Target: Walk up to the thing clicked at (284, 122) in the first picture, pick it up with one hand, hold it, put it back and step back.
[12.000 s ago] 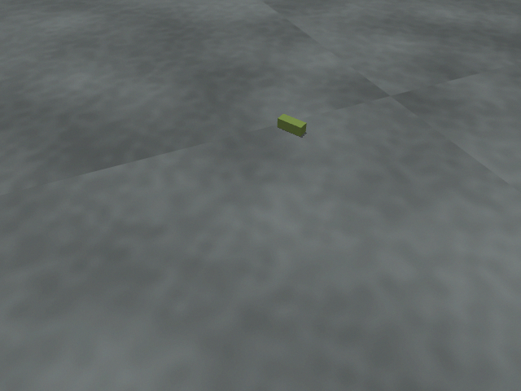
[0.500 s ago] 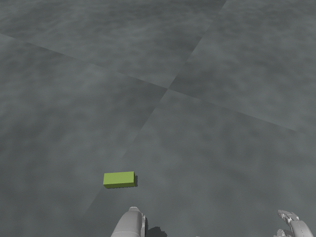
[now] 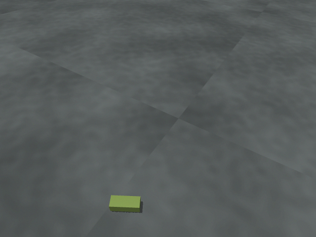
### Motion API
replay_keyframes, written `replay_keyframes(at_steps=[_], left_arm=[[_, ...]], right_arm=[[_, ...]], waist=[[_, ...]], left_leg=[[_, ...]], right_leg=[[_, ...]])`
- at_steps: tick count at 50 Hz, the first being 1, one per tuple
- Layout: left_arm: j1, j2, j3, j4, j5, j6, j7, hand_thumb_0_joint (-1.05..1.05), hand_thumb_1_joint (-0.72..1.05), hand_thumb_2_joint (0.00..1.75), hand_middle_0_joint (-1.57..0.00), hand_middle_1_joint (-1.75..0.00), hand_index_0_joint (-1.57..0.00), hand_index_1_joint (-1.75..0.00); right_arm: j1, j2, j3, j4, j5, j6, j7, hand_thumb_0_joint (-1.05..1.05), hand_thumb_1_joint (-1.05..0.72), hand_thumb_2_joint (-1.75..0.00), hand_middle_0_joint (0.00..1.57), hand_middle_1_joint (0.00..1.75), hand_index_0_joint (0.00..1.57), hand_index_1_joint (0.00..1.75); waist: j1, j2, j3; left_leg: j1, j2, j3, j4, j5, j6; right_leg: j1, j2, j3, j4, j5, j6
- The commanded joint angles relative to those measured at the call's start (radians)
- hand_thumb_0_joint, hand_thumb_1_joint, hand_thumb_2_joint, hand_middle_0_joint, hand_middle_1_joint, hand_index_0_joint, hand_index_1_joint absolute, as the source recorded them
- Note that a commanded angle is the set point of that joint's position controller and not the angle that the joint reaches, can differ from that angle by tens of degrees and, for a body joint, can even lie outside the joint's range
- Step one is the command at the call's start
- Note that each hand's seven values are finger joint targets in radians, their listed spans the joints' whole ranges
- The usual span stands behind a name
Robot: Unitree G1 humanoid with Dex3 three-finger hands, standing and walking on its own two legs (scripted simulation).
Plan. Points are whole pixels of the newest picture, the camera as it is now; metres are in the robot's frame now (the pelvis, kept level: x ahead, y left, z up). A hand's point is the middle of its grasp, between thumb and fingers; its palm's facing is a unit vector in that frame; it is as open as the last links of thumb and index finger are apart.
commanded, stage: walk up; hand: left
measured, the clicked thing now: (125, 203) +0.50 +0.20 -0.73
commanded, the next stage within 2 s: stand in 0.30 s
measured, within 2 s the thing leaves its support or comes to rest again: neither
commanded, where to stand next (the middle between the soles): +0.13 -0.05 m, yaw +0 degrees
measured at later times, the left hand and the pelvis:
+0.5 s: hand out of the picture +0.17 +0.21 -0.15, palm faces -0.08 -0.92 -0.38, open 7.4 cm; pelvis +0.06 -0.04 -0.01, yaw +0 degrees
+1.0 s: hand (86, 235) +0.18 +0.22 -0.15, palm faces -0.02 -0.94 -0.34, open 7.4 cm; pelvis +0.11 -0.04 +0.01, yaw +0 degrees
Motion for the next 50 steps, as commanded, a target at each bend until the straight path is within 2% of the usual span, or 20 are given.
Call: replay_keyframes(at_steps=[1, 4, 6, 8, 10, 13, 14, 15, 16, 17, 20, 23, 25, 26, 27, 28, 31, 39, 42, 50], left_arm=[[0.01, 0.223, 0.068, -0.065, -0.002, -0.045, -0.002, 0.0, 0.9, 0.9, -0.2, -0.3, -0.2, -0.3], [-0.017, 0.196, 0.073, -0.076, 0.005, -0.024, -0.024, 0.0, 0.9, 0.9, -0.2, -0.3, -0.2, -0.3], [-0.044, 0.149, 0.055, -0.053, -0.018, -0.021, -0.006, 0.0, 0.9, 0.9, -0.2, -0.3, -0.2, -0.3], [-0.14, 0.125, 0.046, -0.067, -0.035, -0.031, 0.012, 0.0, 0.9, 0.9, -0.2, -0.3, -0.2, -0.3], [-0.148, 0.131, 0.045, -0.07, -0.052, -0.035, 0.041, 0.0, 0.9, 0.9, -0.2, -0.3, -0.2, -0.3], [-0.104, 0.16, 0.05, -0.042, -0.036, -0.043, 0.06, 0.0, 0.9, 0.9, -0.2, -0.3, -0.2, -0.3], [-0.107, 0.202, 0.055, -0.048, -0.026, -0.049, 0.066, 0.0, 0.9, 0.9, -0.2, -0.3, -0.2, -0.3], [0.003, 0.228, 0.052, -0.035, 0.012, -0.07, 0.058, 0.0, 0.9, 0.9, -0.2, -0.3, -0.2, -0.3], [-0.022, 0.266, 0.054, -0.053, 0.004, -0.076, 0.061, 0.0, 0.9, 0.9, -0.2, -0.3, -0.2, -0.3], [-0.092, 0.264, 0.057, -0.037, 0.009, -0.074, 0.066, 0.0, 0.9, 0.9, -0.2, -0.3, -0.2, -0.3], [-0.232, 0.203, 0.031, -0.08, 0.015, -0.06, 0.069, 0.0, 0.9, 0.9, -0.2, -0.3, -0.2, -0.3], [-0.25, 0.193, 0.033, -0.053, 0.012, -0.046, 0.065, 0.0, 0.9, 0.9, -0.2, -0.3, -0.2, -0.3], [-0.246, 0.169, 0.031, -0.026, 0.0, -0.034, 0.063, 0.0, 0.9, 0.9, -0.2, -0.3, -0.2, -0.3], [-0.252, 0.144, 0.028, -0.02, -0.009, -0.031, 0.062, 0.0, 0.9, 0.9, -0.2, -0.3, -0.2, -0.3], [-0.265, 0.103, 0.018, -0.031, -0.024, -0.036, 0.061, 0.0, 0.9, 0.9, -0.2, -0.3, -0.2, -0.3], [-0.274, 0.089, 0.012, -0.036, -0.041, -0.037, 0.058, 0.0, 0.9, 0.9, -0.2, -0.3, -0.2, -0.3], [-0.299, 0.124, 0.01, 0.022, -0.029, -0.05, 0.042, 0.0, 0.9, 0.9, -0.2, -0.3, -0.2, -0.3], [-0.308, 0.125, -0.006, 0.087, -0.02, -0.07, 0.04, 0.0, 0.9, 0.9, -0.2, -0.3, -0.2, -0.3], [-0.302, 0.121, -0.012, 0.107, -0.018, -0.072, 0.045, 0.0, 0.9, 0.9, -0.2, -0.3, -0.2, -0.3], [-0.288, 0.107, -0.022, 0.143, -0.015, -0.067, 0.056, 0.0, 0.9, 0.9, -0.2, -0.3, -0.2, -0.3]], right_arm=[[0.041, -0.289, -0.063, -0.068, 0.021, -0.046, -0.038, 0.0, -0.9, -0.9, 0.2, 0.3, 0.2, 0.3], [0.035, -0.303, -0.07, -0.073, 0.019, -0.056, -0.047, 0.0, -0.9, -0.9, 0.2, 0.3, 0.2, 0.3], [-0.088, -0.252, -0.042, -0.094, 0.012, -0.041, -0.049, 0.0, -0.9, -0.9, 0.2, 0.3, 0.2, 0.3], [-0.088, -0.23, -0.028, -0.091, 0.016, -0.011, -0.053, 0.0, -0.9, -0.9, 0.2, 0.3, 0.2, 0.3], [-0.095, -0.234, -0.031, -0.102, 0.018, 0.036, -0.055, 0.0, -0.9, -0.9, 0.2, 0.3, 0.2, 0.3], [-0.106, -0.228, -0.033, -0.103, 0.042, 0.081, -0.056, 0.0, -0.9, -0.9, 0.2, 0.3, 0.2, 0.3], [-0.071, -0.205, -0.027, -0.099, 0.049, 0.086, -0.058, 0.0, -0.9, -0.9, 0.2, 0.3, 0.2, 0.3], [0.07, -0.102, 0.0, -0.079, 0.037, 0.064, -0.059, 0.0, -0.9, -0.9, 0.2, 0.3, 0.2, 0.3], [0.092, -0.116, 0.0, -0.075, 0.031, 0.067, -0.065, 0.0, -0.9, -0.9, 0.2, 0.3, 0.2, 0.3], [-0.021, -0.191, -0.016, -0.071, 0.02, 0.073, -0.069, 0.0, -0.9, -0.9, 0.2, 0.3, 0.2, 0.3], [0.009, -0.194, -0.028, -0.015, 0.027, 0.075, -0.049, 0.0, -0.9, -0.9, 0.2, 0.3, 0.2, 0.3], [-0.011, -0.163, -0.02, 0.003, 0.015, 0.073, -0.046, 0.0, -0.9, -0.9, 0.2, 0.3, 0.2, 0.3], [-0.007, -0.14, -0.014, 0.04, 0.01, 0.068, -0.052, 0.0, -0.9, -0.9, 0.2, 0.3, 0.2, 0.3], [-0.001, -0.137, -0.012, 0.05, 0.0, 0.058, -0.056, 0.0, -0.9, -0.9, 0.2, 0.3, 0.2, 0.3], [-0.035, -0.198, -0.021, 0.041, -0.014, 0.048, -0.062, 0.0, -0.9, -0.9, 0.2, 0.3, 0.2, 0.3], [-0.142, -0.244, -0.021, 0.014, -0.014, 0.035, -0.061, 0.0, -0.9, -0.9, 0.2, 0.3, 0.2, 0.3], [-0.225, -0.183, -0.004, 0.037, 0.004, 0.029, -0.044, 0.0, -0.9, -0.9, 0.2, 0.3, 0.2, 0.3], [-0.189, -0.167, 0.001, 0.1, 0.016, 0.022, -0.042, 0.0, -0.9, -0.9, 0.2, 0.3, 0.2, 0.3], [-0.192, -0.172, -0.002, 0.115, 0.018, 0.032, -0.044, 0.0, -0.9, -0.9, 0.2, 0.3, 0.2, 0.3], [-0.216, -0.171, 0.006, 0.134, 0.022, 0.05, -0.048, 0.0, -0.9, -0.9, 0.2, 0.3, 0.2, 0.3]], waist=[[-0.007, 0.123, 0.18], [0.002, 0.18, 0.185], [0.031, 0.215, 0.193], [0.002, 0.257, 0.159], [-0.009, 0.309, 0.114], [0.023, 0.202, -0.022], [0.028, 0.082, -0.083], [0.029, -0.19, -0.279], [0.012, -0.177, -0.317], [0.046, -0.192, -0.273], [-0.008, -0.159, -0.165], [-0.008, -0.189, -0.115], [-0.017, -0.154, -0.111], [-0.029, -0.107, -0.113], [-0.019, 0.053, -0.108], [0.031, 0.159, -0.04], [0.036, 0.141, 0.007], [0.006, 0.117, -0.043], [-0.001, 0.072, -0.05], [-0.008, 0.054, -0.149]], left_leg=[[-0.034, 0.282, -0.305, -0.345, -0.165, 0.12], [-0.095, 0.277, -0.218, -0.358, -0.101, 0.134], [-0.241, 0.229, -0.088, -0.278, 0.182, 0.115], [-0.219, 0.206, -0.049, -0.171, 0.562, 0.124], [-0.15, 0.167, -0.049, -0.054, 0.665, 0.115], [-0.084, 0.107, -0.033, 0.154, 0.49, 0.047], [-0.11, 0.081, -0.028, 0.251, 0.344, 0.017], [-0.182, -0.005, -0.06, 0.455, -0.079, -0.032], [-0.134, -0.008, -0.143, 0.499, -0.325, -0.019], [-0.186, 0.025, -0.119, 0.494, -0.345, -0.001], [-0.173, 0.034, -0.093, 0.382, -0.34, -0.005], [-0.11, 0.034, -0.029, 0.122, -0.269, -0.028], [-0.023, 0.03, -0.001, -0.073, -0.064, -0.028], [0.047, 0.059, -0.038, -0.159, 0.082, -0.027], [0.048, 0.176, -0.21, -0.205, 0.143, -0.001], [-0.065, 0.242, -0.298, -0.248, 0.118, 0.024], [-0.202, 0.172, -0.185, -0.252, -0.104, -0.001], [-0.011, 0.158, -0.126, -0.224, 0.257, -0.033], [0.009, 0.153, -0.113, -0.228, 0.221, -0.026], [0.109, 0.161, -0.082, -0.201, 0.433, -0.035]], right_leg=[[-0.229, -0.084, 0.045, -0.009, 0.14, 0.027], [-0.172, -0.103, 0.017, -0.082, 0.222, 0.052], [-0.004, -0.102, -0.015, -0.212, 0.244, 0.059], [0.058, -0.066, -0.065, -0.28, 0.283, 0.061], [0.072, -0.008, -0.126, -0.347, 0.255, 0.063], [0.216, 0.02, -0.131, -0.567, 0.4, 0.048], [0.28, -0.054, -0.071, -0.578, 0.659, 0.027], [0.48, -0.292, 0.268, -0.605, 0.641, -0.074], [0.404, -0.39, 0.378, -0.629, 0.511, -0.17], [0.35, -0.338, 0.364, -0.647, 0.3, -0.201], [0.238, -0.224, 0.194, -0.718, -0.045, -0.118], [0.224, -0.197, 0.167, -0.709, 0.086, -0.111], [0.22, -0.171, 0.1, -0.641, 0.202, -0.088], [0.187, -0.165, 0.078, -0.591, 0.284, -0.061], [0.14, -0.115, 0.022, -0.508, 0.343, -0.011], [0.149, -0.047, -0.024, -0.528, 0.237, 0.022], [0.318, -0.077, 0.013, -0.597, 0.2, 0.017], [0.314, -0.109, 0.004, -0.638, 0.457, 0.008], [0.307, -0.11, 0.005, -0.659, 0.451, 0.013], [0.354, -0.12, -0.015, -0.626, 0.686, -0.001]])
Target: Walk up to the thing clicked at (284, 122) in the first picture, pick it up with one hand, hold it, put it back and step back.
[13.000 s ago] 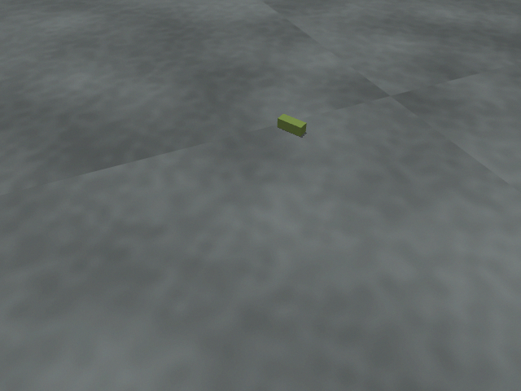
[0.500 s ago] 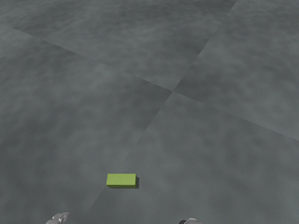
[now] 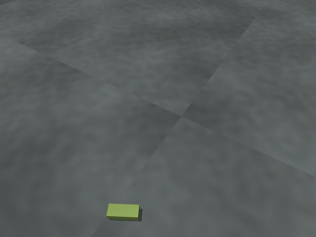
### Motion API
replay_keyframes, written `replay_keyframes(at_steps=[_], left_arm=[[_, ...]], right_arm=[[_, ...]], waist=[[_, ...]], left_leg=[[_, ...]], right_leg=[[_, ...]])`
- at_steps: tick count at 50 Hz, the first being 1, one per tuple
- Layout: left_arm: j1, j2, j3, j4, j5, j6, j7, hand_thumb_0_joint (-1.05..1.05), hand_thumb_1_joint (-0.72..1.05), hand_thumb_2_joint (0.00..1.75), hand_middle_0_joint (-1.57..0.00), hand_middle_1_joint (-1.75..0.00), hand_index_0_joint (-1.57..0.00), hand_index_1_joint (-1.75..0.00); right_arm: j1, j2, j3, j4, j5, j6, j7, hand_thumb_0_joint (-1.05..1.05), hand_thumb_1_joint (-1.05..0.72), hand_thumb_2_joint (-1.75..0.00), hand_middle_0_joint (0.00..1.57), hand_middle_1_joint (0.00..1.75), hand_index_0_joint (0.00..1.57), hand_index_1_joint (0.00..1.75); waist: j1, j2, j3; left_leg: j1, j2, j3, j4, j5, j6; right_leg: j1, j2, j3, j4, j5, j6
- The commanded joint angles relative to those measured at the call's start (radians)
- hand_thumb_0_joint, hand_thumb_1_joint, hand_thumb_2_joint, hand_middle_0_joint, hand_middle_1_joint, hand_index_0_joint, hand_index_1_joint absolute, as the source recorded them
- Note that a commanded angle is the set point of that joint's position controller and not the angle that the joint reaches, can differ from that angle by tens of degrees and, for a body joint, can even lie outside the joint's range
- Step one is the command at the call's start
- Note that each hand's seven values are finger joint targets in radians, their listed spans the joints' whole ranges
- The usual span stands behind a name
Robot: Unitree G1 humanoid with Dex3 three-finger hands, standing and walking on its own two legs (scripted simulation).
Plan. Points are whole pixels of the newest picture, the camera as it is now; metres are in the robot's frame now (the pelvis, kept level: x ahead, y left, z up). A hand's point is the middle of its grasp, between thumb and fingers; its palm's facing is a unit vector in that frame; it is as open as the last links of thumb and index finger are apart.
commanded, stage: stand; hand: left
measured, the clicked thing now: (123, 212) +0.39 +0.24 -0.74
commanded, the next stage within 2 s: walk up in 1.90 s
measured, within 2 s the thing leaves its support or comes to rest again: neither
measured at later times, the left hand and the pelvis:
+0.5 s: hand out of the picture +0.07 +0.24 -0.16, palm faces -0.03 -0.94 -0.33, open 7.4 cm; pelvis -0.01 -0.01 +0.00, yaw +0 degrees
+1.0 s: hand out of the picture +0.08 +0.23 -0.15, palm faces -0.02 -0.94 -0.33, open 7.4 cm; pelvis +0.00 -0.02 +0.00, yaw +0 degrees
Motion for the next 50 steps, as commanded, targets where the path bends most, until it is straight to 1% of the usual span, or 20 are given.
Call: replay_keyframes(at_steps=[1, 4, 9, 11, 13, 16, 17, 20, 23, 25, 27, 33, 34, 35, 36, 41, 44, 46, 47, 50], left_arm=[[-0.026, 0.186, 0.034, -0.043, -0.003, -0.022, 0.021, 0.0, 0.9, 0.9, -0.2, -0.3, -0.2, -0.3], [-0.037, 0.186, 0.032, -0.035, -0.003, -0.018, 0.023, 0.0, 0.9, 0.9, -0.2, -0.3, -0.2, -0.3], [-0.049, 0.191, 0.034, -0.023, -0.002, -0.018, 0.024, 0.0, 0.9, 0.9, -0.2, -0.3, -0.2, -0.3], [-0.048, 0.208, 0.041, -0.024, -0.001, -0.022, 0.023, 0.0, 0.9, 0.9, -0.2, -0.3, -0.2, -0.3], [-0.056, 0.211, 0.045, -0.023, -0.003, -0.024, 0.023, 0.0, 0.9, 0.9, -0.2, -0.3, -0.2, -0.3], [-0.056, 0.206, 0.048, -0.026, -0.004, -0.025, 0.021, 0.0, 0.9, 0.9, -0.2, -0.3, -0.2, -0.3], [-0.054, 0.202, 0.049, -0.025, -0.004, -0.026, 0.019, 0.0, 0.9, 0.9, -0.2, -0.3, -0.2, -0.3], [-0.045, 0.206, 0.05, -0.022, -0.001, -0.027, 0.017, 0.0, 0.9, 0.9, -0.2, -0.3, -0.2, -0.3], [-0.051, 0.202, 0.051, -0.025, -0.003, -0.025, 0.016, 0.0, 0.9, 0.9, -0.2, -0.3, -0.2, -0.3], [-0.062, 0.205, 0.051, -0.031, -0.005, -0.024, 0.016, 0.0, 0.9, 0.9, -0.2, -0.3, -0.2, -0.3], [-0.051, 0.201, 0.05, -0.027, -0.004, -0.023, 0.015, 0.0, 0.9, 0.9, -0.2, -0.3, -0.2, -0.3], [-0.057, 0.205, 0.049, -0.031, -0.005, -0.021, 0.016, 0.0, 0.9, 0.9, -0.2, -0.3, -0.2, -0.3], [-0.047, 0.201, 0.046, -0.027, -0.006, -0.021, 0.015, 0.0, 0.9, 0.9, -0.2, -0.3, -0.2, -0.3], [-0.049, 0.208, 0.047, -0.027, -0.005, -0.02, 0.015, 0.0, 0.9, 0.9, -0.2, -0.3, -0.2, -0.3], [-0.056, 0.213, 0.049, -0.029, -0.006, -0.019, 0.015, 0.0, 0.9, 0.9, -0.2, -0.3, -0.2, -0.3], [-0.041, 0.208, 0.045, -0.025, -0.006, -0.021, 0.015, 0.0, 0.9, 0.9, -0.2, -0.3, -0.2, -0.3], [-0.056, 0.212, 0.046, -0.03, -0.006, -0.021, 0.016, 0.0, 0.9, 0.9, -0.2, -0.3, -0.2, -0.3], [-0.048, 0.211, 0.045, -0.028, -0.007, -0.02, 0.014, 0.0, 0.9, 0.9, -0.2, -0.3, -0.2, -0.3], [-0.058, 0.223, 0.049, -0.029, -0.006, -0.018, 0.015, 0.0, 0.9, 0.9, -0.2, -0.3, -0.2, -0.3], [-0.064, 0.217, 0.048, -0.031, -0.005, -0.019, 0.013, 0.0, 0.9, 0.9, -0.2, -0.3, -0.2, -0.3]], right_arm=[[-0.003, -0.202, -0.033, -0.032, 0.005, -0.006, -0.018, 0.0, -0.9, -0.9, 0.2, 0.3, 0.2, 0.3], [-0.013, -0.192, -0.028, -0.023, 0.003, 0.002, -0.018, 0.0, -0.9, -0.9, 0.2, 0.3, 0.2, 0.3], [-0.033, -0.194, -0.027, -0.012, -0.002, 0.006, -0.014, 0.0, -0.9, -0.9, 0.2, 0.3, 0.2, 0.3], [-0.036, -0.202, -0.03, -0.013, -0.004, -0.001, -0.013, 0.0, -0.9, -0.9, 0.2, 0.3, 0.2, 0.3], [-0.026, -0.199, -0.03, -0.01, -0.006, -0.005, -0.012, 0.0, -0.9, -0.9, 0.2, 0.3, 0.2, 0.3], [-0.023, -0.199, -0.032, -0.009, -0.008, -0.011, -0.012, 0.0, -0.9, -0.9, 0.2, 0.3, 0.2, 0.3], [-0.024, -0.201, -0.033, -0.007, -0.008, -0.013, -0.012, 0.0, -0.9, -0.9, 0.2, 0.3, 0.2, 0.3], [-0.014, -0.191, -0.034, -0.006, -0.008, -0.013, -0.01, 0.0, -0.9, -0.9, 0.2, 0.3, 0.2, 0.3], [0.002, -0.194, -0.033, -0.004, -0.008, -0.012, -0.01, 0.0, -0.9, -0.9, 0.2, 0.3, 0.2, 0.3], [0.013, -0.201, -0.034, -0.004, -0.012, -0.012, -0.011, 0.0, -0.9, -0.9, 0.2, 0.3, 0.2, 0.3], [0.01, -0.197, -0.033, -0.003, -0.011, -0.013, -0.011, 0.0, -0.9, -0.9, 0.2, 0.3, 0.2, 0.3], [0.023, -0.21, -0.034, -0.004, -0.01, -0.012, -0.014, 0.0, -0.9, -0.9, 0.2, 0.3, 0.2, 0.3], [0.022, -0.206, -0.031, -0.003, -0.009, -0.012, -0.013, 0.0, -0.9, -0.9, 0.2, 0.3, 0.2, 0.3], [0.033, -0.209, -0.031, -0.003, -0.009, -0.011, -0.014, 0.0, -0.9, -0.9, 0.2, 0.3, 0.2, 0.3], [0.038, -0.208, -0.03, -0.001, -0.009, -0.011, -0.014, 0.0, -0.9, -0.9, 0.2, 0.3, 0.2, 0.3], [0.034, -0.209, -0.03, -0.006, -0.009, -0.009, -0.013, 0.0, -0.9, -0.9, 0.2, 0.3, 0.2, 0.3], [0.04, -0.21, -0.028, -0.009, -0.01, -0.011, -0.013, 0.0, -0.9, -0.9, 0.2, 0.3, 0.2, 0.3], [0.04, -0.207, -0.027, -0.008, -0.01, -0.008, -0.012, 0.0, -0.9, -0.9, 0.2, 0.3, 0.2, 0.3], [0.048, -0.204, -0.027, -0.009, -0.01, -0.006, -0.012, 0.0, -0.9, -0.9, 0.2, 0.3, 0.2, 0.3], [0.044, -0.207, -0.027, -0.013, -0.011, -0.007, -0.011, 0.0, -0.9, -0.9, 0.2, 0.3, 0.2, 0.3]], waist=[[-0.012, -0.012, -0.157], [-0.013, -0.019, -0.155], [-0.007, -0.004, -0.094], [-0.006, -0.004, -0.093], [-0.005, 0.008, -0.072], [-0.003, 0.019, -0.087], [-0.001, 0.031, -0.082], [0.003, -0.009, -0.083], [-0.002, -0.004, -0.08], [-0.006, 0.005, -0.099], [-0.001, 0.008, -0.093], [-0.005, 0.001, -0.105], [0.001, -0.005, -0.084], [-0.008, -0.007, -0.096], [-0.007, -0.009, -0.081], [-0.002, -0.014, -0.082], [-0.007, 0.0, -0.081], [-0.001, 0.002, -0.06], [-0.008, -0.012, -0.065], [-0.006, 0.004, -0.055]], left_leg=[[-0.042, 0.113, -0.042, -0.037, 0.404, 0.023], [-0.052, 0.114, -0.04, -0.053, 0.376, 0.023], [-0.107, 0.113, -0.051, -0.097, 0.224, 0.03], [-0.095, 0.118, -0.053, -0.102, 0.238, 0.027], [-0.124, 0.116, -0.056, -0.119, 0.186, 0.026], [-0.118, 0.118, -0.056, -0.121, 0.201, 0.026], [-0.127, 0.115, -0.055, -0.121, 0.178, 0.025], [-0.126, 0.112, -0.058, -0.12, 0.158, 0.027], [-0.118, 0.105, -0.051, -0.116, 0.127, 0.027], [-0.122, 0.109, -0.052, -0.114, 0.163, 0.026], [-0.115, 0.109, -0.054, -0.111, 0.156, 0.026], [-0.111, 0.118, -0.056, -0.107, 0.213, 0.023], [-0.114, 0.112, -0.054, -0.104, 0.193, 0.023], [-0.102, 0.113, -0.052, -0.108, 0.183, 0.023], [-0.111, 0.111, -0.054, -0.109, 0.177, 0.021], [-0.105, 0.111, -0.053, -0.101, 0.18, 0.024], [-0.117, 0.115, -0.052, -0.102, 0.188, 0.021], [-0.123, 0.11, -0.048, -0.107, 0.129, 0.024], [-0.129, 0.107, -0.051, -0.112, 0.117, 0.024], [-0.13, 0.113, -0.053, -0.11, 0.115, 0.028]], right_leg=[[0.177, -0.103, 0.096, -0.002, 0.382, -0.049], [0.185, -0.107, 0.1, -0.006, 0.357, -0.049], [0.171, -0.101, 0.11, -0.052, 0.197, -0.033], [0.162, -0.104, 0.114, -0.053, 0.202, -0.033], [0.164, -0.1, 0.115, -0.065, 0.132, -0.029], [0.17, -0.101, 0.116, -0.061, 0.133, -0.033], [0.171, -0.1, 0.118, -0.067, 0.122, -0.03], [0.178, -0.098, 0.118, -0.071, 0.095, -0.027], [0.146, -0.099, 0.128, -0.086, 0.046, -0.027], [0.169, -0.101, 0.126, -0.07, 0.093, -0.034], [0.156, -0.101, 0.125, -0.069, 0.09, -0.032], [0.18, -0.098, 0.115, -0.051, 0.165, -0.036], [0.166, -0.097, 0.119, -0.061, 0.152, -0.032], [0.158, -0.099, 0.12, -0.061, 0.131, -0.034], [0.155, -0.098, 0.123, -0.064, 0.114, -0.035], [0.161, -0.097, 0.123, -0.07, 0.128, -0.032], [0.174, -0.099, 0.123, -0.065, 0.146, -0.035], [0.148, -0.101, 0.134, -0.084, 0.078, -0.03], [0.149, -0.098, 0.134, -0.088, 0.033, -0.033], [0.143, -0.101, 0.139, -0.089, 0.04, -0.035]])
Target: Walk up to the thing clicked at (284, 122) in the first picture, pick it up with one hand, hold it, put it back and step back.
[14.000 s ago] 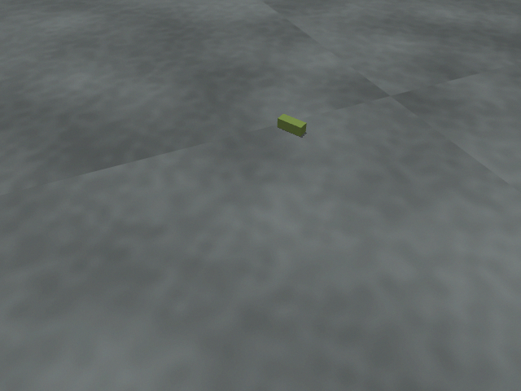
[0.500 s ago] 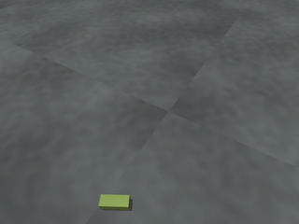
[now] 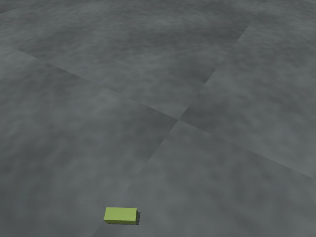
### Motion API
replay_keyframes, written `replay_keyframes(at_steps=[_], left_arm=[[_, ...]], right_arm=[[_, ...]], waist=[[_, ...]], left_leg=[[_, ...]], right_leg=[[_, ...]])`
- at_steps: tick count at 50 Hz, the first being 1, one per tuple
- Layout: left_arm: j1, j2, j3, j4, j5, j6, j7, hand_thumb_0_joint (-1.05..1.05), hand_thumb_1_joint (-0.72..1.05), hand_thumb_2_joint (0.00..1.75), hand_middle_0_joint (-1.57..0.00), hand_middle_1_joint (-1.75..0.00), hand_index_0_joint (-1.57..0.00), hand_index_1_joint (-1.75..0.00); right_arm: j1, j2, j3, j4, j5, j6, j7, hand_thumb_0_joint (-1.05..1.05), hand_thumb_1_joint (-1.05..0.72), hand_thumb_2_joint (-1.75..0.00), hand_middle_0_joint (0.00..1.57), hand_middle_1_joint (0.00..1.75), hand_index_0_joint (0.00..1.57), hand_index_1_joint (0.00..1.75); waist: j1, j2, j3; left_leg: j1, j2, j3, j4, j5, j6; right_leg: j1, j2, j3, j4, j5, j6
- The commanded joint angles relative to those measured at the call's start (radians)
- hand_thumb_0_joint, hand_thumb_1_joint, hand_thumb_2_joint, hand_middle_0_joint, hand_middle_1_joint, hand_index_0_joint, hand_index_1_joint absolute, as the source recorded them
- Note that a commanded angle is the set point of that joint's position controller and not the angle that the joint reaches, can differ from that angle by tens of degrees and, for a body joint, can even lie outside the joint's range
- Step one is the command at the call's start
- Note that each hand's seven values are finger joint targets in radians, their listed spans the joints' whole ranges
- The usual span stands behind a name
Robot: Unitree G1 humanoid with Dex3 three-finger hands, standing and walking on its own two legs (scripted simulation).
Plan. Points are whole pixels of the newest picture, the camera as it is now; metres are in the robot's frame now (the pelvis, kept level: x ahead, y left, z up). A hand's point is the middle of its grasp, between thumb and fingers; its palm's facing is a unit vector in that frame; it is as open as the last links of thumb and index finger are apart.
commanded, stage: stand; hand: left
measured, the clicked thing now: (121, 215) +0.40 +0.26 -0.75
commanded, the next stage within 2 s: walk up in 0.90 s
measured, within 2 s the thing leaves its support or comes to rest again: neither
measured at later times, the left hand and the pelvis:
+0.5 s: hand out of the picture +0.08 +0.25 -0.15, palm faces -0.02 -0.94 -0.34, open 7.4 cm; pelvis +0.00 +0.00 +0.00, yaw +0 degrees
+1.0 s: hand out of the picture +0.08 +0.25 -0.16, palm faces -0.02 -0.94 -0.34, open 7.4 cm; pelvis +0.00 +0.00 +0.00, yaw +0 degrees
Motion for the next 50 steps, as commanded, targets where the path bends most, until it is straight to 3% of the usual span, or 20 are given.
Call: replay_keyframes(at_steps=[1, 10, 17, 22, 28, 31, 34, 37, 42, 44, 45, 46, 48, 50], left_arm=[[-0.039, 0.226, 0.045, -0.054, 0.0, -0.022, 0.017, 0.0, 0.9, 0.9, -0.2, -0.3, -0.2, -0.3], [-0.037, 0.219, 0.042, -0.058, -0.004, -0.023, 0.017, 0.0, 0.9, 0.9, -0.2, -0.3, -0.2, -0.3], [-0.033, 0.216, 0.041, -0.052, -0.004, -0.019, 0.016, 0.0, 0.9, 0.9, -0.2, -0.3, -0.2, -0.3], [-0.03, 0.22, 0.039, -0.052, -0.004, -0.022, 0.016, 0.0, 0.9, 0.9, -0.2, -0.3, -0.2, -0.3], [-0.036, 0.23, 0.042, -0.055, -0.003, -0.017, 0.015, 0.0, 0.9, 0.9, -0.2, -0.3, -0.2, -0.3], [-0.033, 0.226, 0.041, -0.056, -0.004, -0.021, 0.014, 0.0, 0.9, 0.9, -0.2, -0.3, -0.2, -0.3], [-0.033, 0.236, 0.045, -0.054, -0.003, -0.021, 0.015, 0.0, 0.9, 0.9, -0.2, -0.3, -0.2, -0.3], [-0.033, 0.234, 0.044, -0.059, -0.003, -0.022, 0.016, 0.0, 0.9, 0.9, -0.2, -0.3, -0.2, -0.3], [-0.028, 0.233, 0.042, -0.056, -0.004, -0.02, 0.014, 0.0, 0.9, 0.9, -0.2, -0.3, -0.2, -0.3], [-0.032, 0.227, 0.042, -0.058, -0.003, -0.019, 0.015, 0.0, 0.9, 0.9, -0.2, -0.3, -0.2, -0.3], [-0.043, 0.234, 0.066, -0.074, -0.004, -0.018, 0.019, 0.0, 0.9, 0.9, -0.2, -0.3, -0.2, -0.3], [-0.033, 0.235, 0.068, -0.078, -0.008, -0.018, 0.022, 0.0, 0.9, 0.9, -0.2, -0.3, -0.2, -0.3], [-0.028, 0.235, 0.071, -0.088, -0.01, -0.018, 0.025, 0.0, 0.9, 0.9, -0.2, -0.3, -0.2, -0.3], [-0.044, 0.235, 0.074, -0.1, -0.009, -0.01, 0.024, 0.0, 0.9, 0.9, -0.2, -0.3, -0.2, -0.3]], right_arm=[[-0.007, -0.208, -0.035, -0.052, 0.003, -0.018, -0.015, 0.0, -0.9, -0.9, 0.2, 0.3, 0.2, 0.3], [-0.009, -0.216, -0.033, -0.057, 0.005, -0.025, -0.022, 0.0, -0.9, -0.9, 0.2, 0.3, 0.2, 0.3], [-0.012, -0.222, -0.03, -0.055, 0.003, -0.022, -0.024, 0.0, -0.9, -0.9, 0.2, 0.3, 0.2, 0.3], [-0.008, -0.217, -0.029, -0.055, 0.003, -0.023, -0.021, 0.0, -0.9, -0.9, 0.2, 0.3, 0.2, 0.3], [0.002, -0.215, -0.03, -0.056, 0.0, -0.019, -0.019, 0.0, -0.9, -0.9, 0.2, 0.3, 0.2, 0.3], [0.004, -0.216, -0.03, -0.057, 0.0, -0.021, -0.018, 0.0, -0.9, -0.9, 0.2, 0.3, 0.2, 0.3], [0.011, -0.213, -0.031, -0.058, 0.001, -0.021, -0.018, 0.0, -0.9, -0.9, 0.2, 0.3, 0.2, 0.3], [0.018, -0.215, -0.031, -0.059, 0.001, -0.021, -0.018, 0.0, -0.9, -0.9, 0.2, 0.3, 0.2, 0.3], [0.015, -0.217, -0.031, -0.058, 0.002, -0.018, -0.018, 0.0, -0.9, -0.9, 0.2, 0.3, 0.2, 0.3], [0.019, -0.219, -0.032, -0.058, 0.0, -0.019, -0.019, 0.0, -0.9, -0.9, 0.2, 0.3, 0.2, 0.3], [-0.007, -0.236, -0.045, -0.065, 0.011, -0.012, -0.019, 0.0, -0.9, -0.9, 0.2, 0.3, 0.2, 0.3], [0.007, -0.225, -0.043, -0.072, 0.017, -0.01, -0.021, 0.0, -0.9, -0.9, 0.2, 0.3, 0.2, 0.3], [0.012, -0.223, -0.044, -0.082, 0.021, -0.008, -0.023, 0.0, -0.9, -0.9, 0.2, 0.3, 0.2, 0.3], [0.008, -0.224, -0.05, -0.09, 0.021, -0.002, -0.024, 0.0, -0.9, -0.9, 0.2, 0.3, 0.2, 0.3]], waist=[[0.007, -0.011, -0.051], [0.003, 0.007, -0.094], [0.01, 0.004, -0.056], [0.008, -0.003, -0.05], [0.008, -0.008, -0.023], [0.007, 0.001, -0.045], [0.004, -0.009, -0.045], [0.005, -0.02, -0.069], [0.005, -0.007, -0.048], [0.004, 0.0, -0.047], [0.012, 0.008, -0.018], [0.005, -0.006, -0.061], [0.004, -0.015, -0.104], [-0.001, -0.026, -0.125]], left_leg=[[-0.153, 0.085, -0.051, -0.069, 0.096, 0.05], [-0.103, 0.102, -0.052, -0.061, 0.233, 0.043], [-0.124, 0.1, -0.049, -0.078, 0.167, 0.046], [-0.124, 0.097, -0.047, -0.075, 0.158, 0.046], [-0.14, 0.09, -0.049, -0.081, 0.081, 0.048], [-0.132, 0.099, -0.047, -0.08, 0.119, 0.051], [-0.128, 0.092, -0.043, -0.08, 0.089, 0.05], [-0.123, 0.092, -0.043, -0.074, 0.121, 0.048], [-0.128, 0.088, -0.043, -0.067, 0.083, 0.05], [-0.13, 0.093, -0.042, -0.068, 0.096, 0.05], [-0.145, 0.077, -0.039, -0.022, 0.23, 0.054], [-0.122, 0.082, -0.032, -0.005, 0.298, 0.05], [-0.101, 0.081, -0.022, 0.018, 0.341, 0.048], [-0.095, 0.079, -0.021, 0.028, 0.318, 0.05]], right_leg=[[0.145, -0.118, 0.139, -0.063, 0.021, -0.009], [0.172, -0.123, 0.122, -0.015, 0.218, -0.017], [0.15, -0.117, 0.124, -0.031, 0.126, -0.01], [0.148, -0.12, 0.131, -0.041, 0.13, -0.011], [0.116, -0.118, 0.143, -0.064, 0.004, -0.012], [0.136, -0.122, 0.141, -0.047, 0.084, -0.016], [0.129, -0.121, 0.147, -0.055, 0.043, -0.015], [0.152, -0.122, 0.147, -0.046, 0.087, -0.015], [0.129, -0.12, 0.154, -0.065, 0.015, -0.014], [0.135, -0.122, 0.153, -0.055, 0.053, -0.017], [0.124, -0.13, 0.154, -0.022, 0.255, -0.018], [0.155, -0.14, 0.147, -0.003, 0.367, -0.026], [0.178, -0.146, 0.14, 0.024, 0.437, -0.032], [0.173, -0.15, 0.14, 0.032, 0.399, -0.034]])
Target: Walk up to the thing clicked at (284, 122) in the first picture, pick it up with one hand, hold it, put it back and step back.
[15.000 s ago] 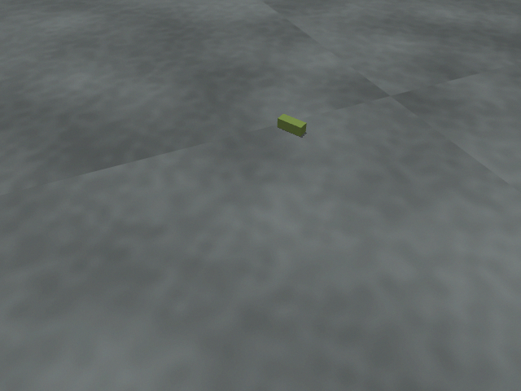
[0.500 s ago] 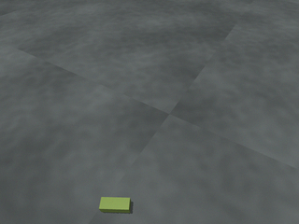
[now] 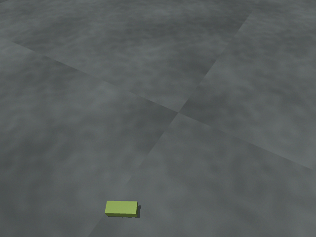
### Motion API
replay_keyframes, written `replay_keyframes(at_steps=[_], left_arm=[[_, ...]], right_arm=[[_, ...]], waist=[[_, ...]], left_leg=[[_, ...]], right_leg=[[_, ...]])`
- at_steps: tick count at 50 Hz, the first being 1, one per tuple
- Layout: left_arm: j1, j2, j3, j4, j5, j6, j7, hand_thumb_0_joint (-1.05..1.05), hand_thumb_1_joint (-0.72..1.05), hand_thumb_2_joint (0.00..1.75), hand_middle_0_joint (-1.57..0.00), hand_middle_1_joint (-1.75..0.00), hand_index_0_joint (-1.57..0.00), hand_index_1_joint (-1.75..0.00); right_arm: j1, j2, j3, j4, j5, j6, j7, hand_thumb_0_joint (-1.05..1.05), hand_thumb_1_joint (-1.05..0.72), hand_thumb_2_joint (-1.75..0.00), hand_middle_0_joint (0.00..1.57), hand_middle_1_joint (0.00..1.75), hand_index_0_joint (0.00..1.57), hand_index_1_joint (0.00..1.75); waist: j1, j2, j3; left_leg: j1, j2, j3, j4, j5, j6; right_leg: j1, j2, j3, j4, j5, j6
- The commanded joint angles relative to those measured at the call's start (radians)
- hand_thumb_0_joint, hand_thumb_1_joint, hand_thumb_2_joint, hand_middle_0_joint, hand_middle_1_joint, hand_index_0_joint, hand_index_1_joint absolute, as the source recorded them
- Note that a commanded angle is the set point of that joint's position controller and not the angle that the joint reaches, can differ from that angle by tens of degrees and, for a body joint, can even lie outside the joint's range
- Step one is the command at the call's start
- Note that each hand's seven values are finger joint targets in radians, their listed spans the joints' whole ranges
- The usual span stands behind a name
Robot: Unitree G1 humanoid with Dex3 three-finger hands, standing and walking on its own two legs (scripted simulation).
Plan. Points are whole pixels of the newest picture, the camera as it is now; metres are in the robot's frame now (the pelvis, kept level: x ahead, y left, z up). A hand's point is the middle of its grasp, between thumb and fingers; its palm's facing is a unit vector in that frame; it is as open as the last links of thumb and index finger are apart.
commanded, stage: walk up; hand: left
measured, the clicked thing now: (122, 208) +0.40 +0.26 -0.74
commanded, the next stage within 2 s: none
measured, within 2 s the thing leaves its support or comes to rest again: neither
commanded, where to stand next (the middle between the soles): +0.01 +0.03 m, yaw -2 degrees
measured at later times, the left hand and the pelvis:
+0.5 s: hand out of the picture +0.05 +0.26 -0.16, palm faces -0.02 -0.94 -0.35, open 7.4 cm; pelvis -0.03 +0.01 -0.01, yaw -1 degrees
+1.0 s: hand out of the picture +0.09 +0.27 -0.16, palm faces -0.04 -0.94 -0.34, open 7.4 cm; pelvis -0.02 +0.02 -0.01, yaw -1 degrees
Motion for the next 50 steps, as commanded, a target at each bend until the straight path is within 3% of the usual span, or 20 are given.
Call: replay_keyframes(at_steps=[1, 11, 14, 18, 21, 25, 30, 32, 34, 36, 38, 40, 41, 43, 46, 50], left_arm=[[-0.038, 0.234, 0.057, -0.078, -0.002, -0.014, 0.022, 0.0, 0.9, 0.9, -0.2, -0.3, -0.2, -0.3], [-0.071, 0.227, 0.066, -0.106, 0.011, 0.008, 0.012, 0.0, 0.9, 0.9, -0.2, -0.3, -0.2, -0.3], [-0.055, 0.215, 0.067, -0.104, 0.012, 0.011, 0.008, 0.0, 0.9, 0.9, -0.2, -0.3, -0.2, -0.3], [-0.032, 0.215, 0.073, -0.106, 0.014, 0.011, 0.002, 0.0, 0.9, 0.9, -0.2, -0.3, -0.2, -0.3], [-0.02, 0.225, 0.074, -0.109, 0.018, 0.005, 0.002, 0.0, 0.9, 0.9, -0.2, -0.3, -0.2, -0.3], [-0.045, 0.259, 0.079, -0.132, 0.017, 0.0, 0.011, 0.0, 0.9, 0.9, -0.2, -0.3, -0.2, -0.3], [-0.076, 0.258, 0.08, -0.152, 0.022, 0.005, 0.012, 0.0, 0.9, 0.9, -0.2, -0.3, -0.2, -0.3], [-0.062, 0.24, 0.08, -0.152, 0.018, 0.009, 0.011, 0.0, 0.9, 0.9, -0.2, -0.3, -0.2, -0.3], [-0.048, 0.218, 0.073, -0.148, 0.014, 0.012, 0.008, 0.0, 0.9, 0.9, -0.2, -0.3, -0.2, -0.3], [-0.028, 0.204, 0.073, -0.135, 0.01, 0.012, 0.006, 0.0, 0.9, 0.9, -0.2, -0.3, -0.2, -0.3], [-0.009, 0.207, 0.071, -0.138, 0.006, 0.01, 0.006, 0.0, 0.9, 0.9, -0.2, -0.3, -0.2, -0.3], [-0.014, 0.217, 0.065, -0.142, 0.005, 0.006, 0.008, 0.0, 0.9, 0.9, -0.2, -0.3, -0.2, -0.3], [-0.022, 0.22, 0.063, -0.139, 0.005, 0.007, 0.009, 0.0, 0.9, 0.9, -0.2, -0.3, -0.2, -0.3], [-0.042, 0.222, 0.057, -0.147, 0.005, 0.011, 0.009, 0.0, 0.9, 0.9, -0.2, -0.3, -0.2, -0.3], [-0.035, 0.217, 0.051, -0.146, 0.003, 0.011, 0.009, 0.0, 0.9, 0.9, -0.2, -0.3, -0.2, -0.3], [-0.024, 0.238, 0.054, -0.141, 0.008, 0.002, 0.011, 0.0, 0.9, 0.9, -0.2, -0.3, -0.2, -0.3]], right_arm=[[-0.008, -0.212, -0.048, -0.07, 0.006, -0.009, -0.019, 0.0, -0.9, -0.9, 0.2, 0.3, 0.2, 0.3], [-0.029, -0.22, -0.064, -0.095, -0.014, 0.003, -0.008, 0.0, -0.9, -0.9, 0.2, 0.3, 0.2, 0.3], [-0.054, -0.225, -0.068, -0.105, -0.015, 0.0, -0.003, 0.0, -0.9, -0.9, 0.2, 0.3, 0.2, 0.3], [-0.081, -0.234, -0.075, -0.13, -0.018, 0.0, -0.001, 0.0, -0.9, -0.9, 0.2, 0.3, 0.2, 0.3], [-0.057, -0.214, -0.073, -0.134, -0.014, 0.001, -0.002, 0.0, -0.9, -0.9, 0.2, 0.3, 0.2, 0.3], [0.037, -0.192, -0.067, -0.107, -0.009, 0.007, -0.002, 0.0, -0.9, -0.9, 0.2, 0.3, 0.2, 0.3], [0.101, -0.193, -0.07, -0.092, -0.012, 0.006, 0.002, 0.0, -0.9, -0.9, 0.2, 0.3, 0.2, 0.3], [0.086, -0.208, -0.072, -0.092, -0.018, 0.002, 0.002, 0.0, -0.9, -0.9, 0.2, 0.3, 0.2, 0.3], [0.026, -0.246, -0.076, -0.107, -0.02, -0.006, 0.0, 0.0, -0.9, -0.9, 0.2, 0.3, 0.2, 0.3], [-0.032, -0.258, -0.076, -0.126, -0.019, -0.013, -0.002, 0.0, -0.9, -0.9, 0.2, 0.3, 0.2, 0.3], [-0.044, -0.249, -0.073, -0.142, -0.016, -0.016, -0.005, 0.0, -0.9, -0.9, 0.2, 0.3, 0.2, 0.3], [-0.035, -0.237, -0.071, -0.15, -0.013, -0.012, -0.007, 0.0, -0.9, -0.9, 0.2, 0.3, 0.2, 0.3], [-0.028, -0.233, -0.072, -0.15, -0.011, -0.008, -0.008, 0.0, -0.9, -0.9, 0.2, 0.3, 0.2, 0.3], [-0.014, -0.226, -0.072, -0.151, -0.01, -0.002, -0.01, 0.0, -0.9, -0.9, 0.2, 0.3, 0.2, 0.3], [-0.029, -0.235, -0.075, -0.156, -0.006, 0.0, -0.01, 0.0, -0.9, -0.9, 0.2, 0.3, 0.2, 0.3], [-0.021, -0.226, -0.076, -0.167, -0.002, 0.003, -0.011, 0.0, -0.9, -0.9, 0.2, 0.3, 0.2, 0.3]], waist=[[0.002, -0.031, -0.168], [0.004, -0.023, -0.073], [0.015, 0.024, -0.038], [0.026, 0.064, -0.017], [0.02, -0.004, -0.054], [-0.007, -0.113, -0.092], [-0.022, -0.168, -0.134], [-0.011, -0.111, -0.121], [0.011, -0.025, -0.085], [0.027, 0.054, -0.066], [0.032, 0.068, -0.078], [0.021, 0.072, -0.098], [0.013, 0.082, -0.091], [0.002, 0.069, -0.064], [0.01, 0.064, -0.063], [0.002, -0.002, -0.116]], left_leg=[[-0.074, 0.075, -0.027, 0.013, 0.304, 0.054], [-0.191, 0.075, -0.075, -0.033, 0.04, 0.089], [-0.24, 0.094, -0.101, -0.075, -0.03, 0.105], [-0.284, 0.107, -0.111, -0.083, -0.072, 0.116], [-0.242, 0.055, -0.061, -0.001, -0.069, 0.088], [-0.128, -0.01, -0.017, 0.117, -0.085, 0.061], [-0.098, -0.003, -0.012, 0.143, -0.091, 0.064], [-0.141, 0.036, -0.067, 0.049, -0.064, 0.078], [-0.218, 0.103, -0.155, -0.045, -0.043, 0.111], [-0.243, 0.146, -0.167, -0.059, 0.068, 0.13], [-0.206, 0.129, -0.118, 0.002, 0.216, 0.12], [-0.18, 0.089, -0.072, 0.046, 0.249, 0.092], [-0.194, 0.08, -0.073, 0.04, 0.204, 0.084], [-0.215, 0.086, -0.083, 0.001, 0.123, 0.085], [-0.195, 0.097, -0.095, 0.003, 0.133, 0.091], [-0.156, 0.064, -0.052, 0.06, 0.131, 0.078]], right_leg=[[0.175, -0.153, 0.133, 0.015, 0.364, -0.033], [0.059, -0.116, 0.145, -0.004, -0.048, -0.029], [0.063, -0.076, 0.115, 0.021, -0.129, -0.015], [0.08, -0.052, 0.089, 0.07, -0.144, -0.008], [0.081, -0.104, 0.155, -0.012, -0.082, -0.028], [-0.005, -0.212, 0.289, -0.129, -0.185, -0.084], [-0.035, -0.216, 0.262, -0.125, -0.267, -0.076], [-0.025, -0.165, 0.215, -0.076, -0.291, -0.049], [-0.007, -0.079, 0.142, 0.032, -0.246, -0.019], [0.037, -0.033, 0.067, 0.116, -0.131, -0.005], [0.052, -0.048, 0.073, 0.102, -0.007, -0.01], [0.072, -0.077, 0.091, 0.077, 0.168, -0.026], [0.076, -0.081, 0.097, 0.081, 0.186, -0.031], [0.066, -0.083, 0.104, 0.084, 0.129, -0.038], [0.058, -0.071, 0.096, 0.085, 0.116, -0.031], [0.083, -0.116, 0.139, 0.062, 0.211, -0.048]])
